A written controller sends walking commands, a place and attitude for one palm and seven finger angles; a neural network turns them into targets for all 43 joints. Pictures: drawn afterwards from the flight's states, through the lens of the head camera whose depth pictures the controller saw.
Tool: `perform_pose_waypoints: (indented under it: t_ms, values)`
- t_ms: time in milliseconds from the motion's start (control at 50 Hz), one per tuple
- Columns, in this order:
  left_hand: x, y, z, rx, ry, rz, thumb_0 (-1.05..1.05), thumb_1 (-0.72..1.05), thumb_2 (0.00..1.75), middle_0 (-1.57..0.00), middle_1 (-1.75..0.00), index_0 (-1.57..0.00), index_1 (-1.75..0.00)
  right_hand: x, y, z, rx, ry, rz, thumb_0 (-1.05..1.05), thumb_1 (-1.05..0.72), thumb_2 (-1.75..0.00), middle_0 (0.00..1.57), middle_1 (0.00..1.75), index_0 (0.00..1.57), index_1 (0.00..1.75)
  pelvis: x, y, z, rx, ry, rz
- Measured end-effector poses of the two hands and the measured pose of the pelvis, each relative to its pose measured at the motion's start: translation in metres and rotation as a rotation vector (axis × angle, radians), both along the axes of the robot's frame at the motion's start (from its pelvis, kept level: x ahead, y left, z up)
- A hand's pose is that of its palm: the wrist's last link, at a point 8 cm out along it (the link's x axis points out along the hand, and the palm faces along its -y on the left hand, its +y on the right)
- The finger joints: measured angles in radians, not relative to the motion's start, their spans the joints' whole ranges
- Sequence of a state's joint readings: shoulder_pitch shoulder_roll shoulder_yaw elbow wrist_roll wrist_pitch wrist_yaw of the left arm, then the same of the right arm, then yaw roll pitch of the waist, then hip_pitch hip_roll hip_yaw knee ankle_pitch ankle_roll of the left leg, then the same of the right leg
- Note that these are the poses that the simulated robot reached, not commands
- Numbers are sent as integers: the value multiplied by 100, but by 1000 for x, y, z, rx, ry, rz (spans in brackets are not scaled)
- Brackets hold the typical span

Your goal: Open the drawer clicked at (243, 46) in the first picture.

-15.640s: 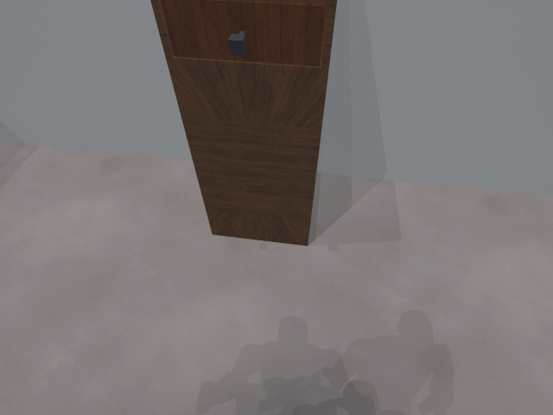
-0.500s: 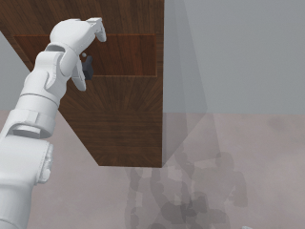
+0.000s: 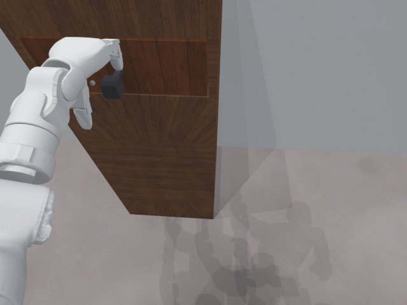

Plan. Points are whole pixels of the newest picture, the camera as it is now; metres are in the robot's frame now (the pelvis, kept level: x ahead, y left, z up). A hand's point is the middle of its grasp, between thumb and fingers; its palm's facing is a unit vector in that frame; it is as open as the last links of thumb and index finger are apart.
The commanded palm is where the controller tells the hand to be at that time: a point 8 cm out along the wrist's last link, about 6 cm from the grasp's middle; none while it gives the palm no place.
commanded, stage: re-aim the fingers above the handle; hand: left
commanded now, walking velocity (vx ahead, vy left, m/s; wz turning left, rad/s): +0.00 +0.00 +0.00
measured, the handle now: (115, 81) +0.54 +0.20 +0.13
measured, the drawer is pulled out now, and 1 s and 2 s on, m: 0.00 0.00 0.00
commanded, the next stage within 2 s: lower the fingers behind the handle in 0.36 s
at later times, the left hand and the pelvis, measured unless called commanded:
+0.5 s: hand (70, 71) +0.49 +0.25 +0.19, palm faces -0.05 +0.04 -1.00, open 13.6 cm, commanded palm +0.48 +0.23 +0.25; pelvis +0.00 +0.02 +0.00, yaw -2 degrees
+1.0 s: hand (103, 74) +0.51 +0.20 +0.17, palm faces +0.05 -0.02 -1.00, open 13.5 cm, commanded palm +0.48 +0.23 +0.22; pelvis +0.01 +0.02 +0.00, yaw -2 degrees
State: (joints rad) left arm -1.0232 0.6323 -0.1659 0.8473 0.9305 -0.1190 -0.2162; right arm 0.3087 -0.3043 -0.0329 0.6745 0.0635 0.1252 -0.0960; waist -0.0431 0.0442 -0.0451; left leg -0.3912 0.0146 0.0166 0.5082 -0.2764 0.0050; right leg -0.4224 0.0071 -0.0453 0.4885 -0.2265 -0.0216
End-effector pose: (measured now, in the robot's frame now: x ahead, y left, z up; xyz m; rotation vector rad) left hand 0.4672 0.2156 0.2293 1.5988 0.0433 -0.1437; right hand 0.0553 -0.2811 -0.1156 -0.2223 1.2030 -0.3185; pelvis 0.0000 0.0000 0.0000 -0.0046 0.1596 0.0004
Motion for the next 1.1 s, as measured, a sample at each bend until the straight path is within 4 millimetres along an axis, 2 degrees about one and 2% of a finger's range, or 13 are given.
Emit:
perform_pose_waypoints:
  t_ms: [100, 160, 220, 280, 340, 420, 480, 540, 640, 740, 840, 980, 1100]
  values:
    - [8, -23, 9, -73, -97, -117, 0, -49, 30, -33, -120, -33, -121, -1, 0, 1, -14, 4, -2, 1, -91, -90, 20, 30, 20, 30, 4, 6, -1, -4, 13, -2]
    - [19, -21, 19, -95, -153, -98, 0, -49, 30, -38, -124, -33, -121, 0, 8, -1, 5, -7, -14, 1, -91, -90, 20, 30, 20, 30, 6, 10, -1, -3, 27, -13]
    - [20, -23, 22, -79, -171, -84, 0, -49, 30, -46, -128, -36, -123, 2, 19, -7, 43, -4, -11, 1, -91, -90, 20, 30, 20, 30, 6, 13, -2, -3, 33, -24]
    - [21, -25, 23, -72, -173, -46, 0, -49, 30, -47, -127, -39, -125, 4, 32, -11, 85, -18, -18, 1, -91, -90, 20, 30, 20, 30, 5, 16, -1, 0, 30, -36]
    - [20, -18, 25, -67, -165, 21, 0, -49, 30, -44, -125, -40, -126, 7, 43, -14, 115, -44, -32, 1, -91, -90, 20, 30, 20, 30, 2, 17, -1, 3, 23, -49]
    - [15, 10, 25, -28, -130, 128, 1, -49, 30, -39, -123, -38, -125, 8, 51, -13, 132, -65, -38, 1, -91, -90, 20, 30, 21, 30, 0, 18, 0, 5, 13, -53]
    - [7, 28, 21, 10, -86, 163, 1, -49, 30, -36, -122, -36, -123, 7, 50, -11, 124, -59, -25, 1, -91, -90, 20, 30, 21, 30, -1, 18, 0, 4, 8, -42]
    - [-1, 32, 14, 25, -45, 121, 0, -49, 30, -34, -121, -34, -122, 5, 45, -8, 97, -35, -3, 1, -91, -90, 20, 30, 21, 30, -1, 18, 0, 0, 0, -22]
    - [-7, 12, -1, -25, -20, -31, 0, -49, 30, -33, -121, -33, -121, 7, 31, -1, 36, -13, 22, 1, -91, -90, 20, 30, 21, 30, 0, 20, -1, -4, -5, 1]
    - [3, -9, -8, -80, -87, -119, 0, -49, 30, -32, -120, -33, -121, 10, 24, 2, 10, -25, 25, 1, -91, -90, 20, 30, 20, 30, 1, 23, -3, -6, 14, -5]
    - [17, -8, -6, -90, -176, -60, 0, -49, 30, -35, -122, -33, -121, 7, 29, -5, 45, -18, 12, 1, -91, -90, 20, 30, 20, 30, 4, 24, -4, -4, 47, -25]
    - [18, -13, -4, -63, -181, 37, 0, -49, 30, -37, -124, -37, -126, 6, 44, -17, 124, 3, -7, 1, -91, -90, 20, 30, 20, 30, 8, 19, -4, -1, 45, -39]
    - [17, 9, -23, -9, -48, 148, 1, -49, 30, -34, -122, -35, -124, 8, 42, -14, 120, -25, -30, 1, -91, -90, 20, 30, 21, 30, 6, 12, -3, 2, 32, -41]
